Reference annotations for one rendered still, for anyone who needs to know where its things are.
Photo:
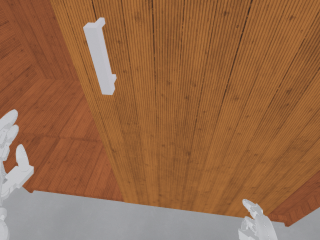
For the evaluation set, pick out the robot left forearm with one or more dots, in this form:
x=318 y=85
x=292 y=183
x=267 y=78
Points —
x=4 y=230

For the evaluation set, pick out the robot right hand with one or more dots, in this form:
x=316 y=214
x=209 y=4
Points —
x=261 y=226

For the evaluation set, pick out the robot left hand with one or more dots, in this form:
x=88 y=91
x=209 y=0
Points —
x=21 y=173

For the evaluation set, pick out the wardrobe door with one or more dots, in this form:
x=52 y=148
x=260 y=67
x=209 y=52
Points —
x=301 y=195
x=215 y=101

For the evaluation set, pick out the handle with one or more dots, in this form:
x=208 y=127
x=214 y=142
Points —
x=97 y=47

